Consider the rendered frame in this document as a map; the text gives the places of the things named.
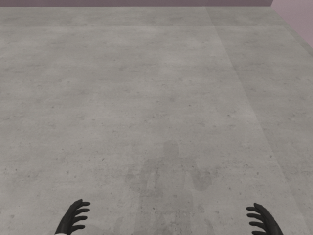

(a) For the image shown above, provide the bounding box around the robot left hand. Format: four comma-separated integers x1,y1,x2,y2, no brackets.
55,199,90,235

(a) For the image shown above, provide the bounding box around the robot right hand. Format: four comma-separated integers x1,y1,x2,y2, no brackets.
246,203,284,235

